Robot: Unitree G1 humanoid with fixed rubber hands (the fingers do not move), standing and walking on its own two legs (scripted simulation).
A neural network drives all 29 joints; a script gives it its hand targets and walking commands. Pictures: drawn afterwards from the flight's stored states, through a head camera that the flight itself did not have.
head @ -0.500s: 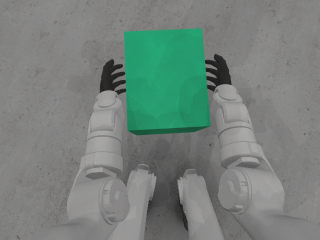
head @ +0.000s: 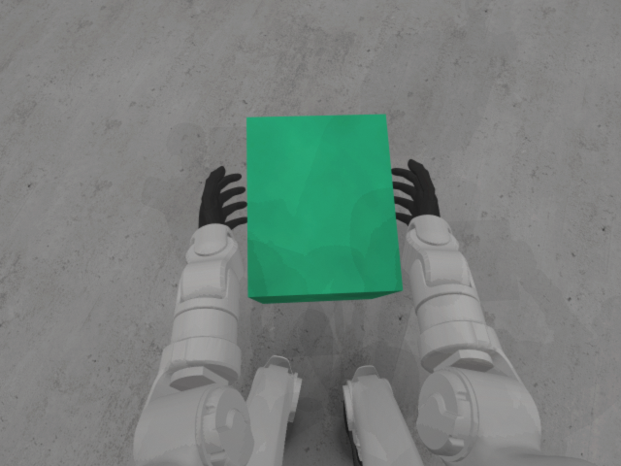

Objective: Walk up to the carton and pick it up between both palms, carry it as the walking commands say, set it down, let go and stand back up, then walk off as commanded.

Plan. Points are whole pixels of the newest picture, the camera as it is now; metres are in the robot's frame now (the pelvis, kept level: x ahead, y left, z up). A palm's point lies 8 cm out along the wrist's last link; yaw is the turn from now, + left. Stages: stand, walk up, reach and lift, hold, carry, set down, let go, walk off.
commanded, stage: reach and lift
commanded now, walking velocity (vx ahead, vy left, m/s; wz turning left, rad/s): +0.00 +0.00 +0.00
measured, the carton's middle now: (317, 219) +0.46 +0.03 -0.13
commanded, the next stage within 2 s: none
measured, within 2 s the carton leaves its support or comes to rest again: neither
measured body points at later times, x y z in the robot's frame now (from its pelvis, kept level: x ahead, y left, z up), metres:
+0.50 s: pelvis +0.02 +0.00 +0.06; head +0.17 +0.00 +0.49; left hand +0.40 +0.16 +0.02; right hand +0.43 -0.11 +0.01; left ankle +0.08 +0.13 -0.60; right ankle +0.06 -0.11 -0.60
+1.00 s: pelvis +0.03 +0.00 +0.12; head +0.13 +0.00 +0.56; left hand +0.38 +0.17 +0.09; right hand +0.41 -0.11 +0.08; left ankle +0.08 +0.13 -0.60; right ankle +0.06 -0.11 -0.60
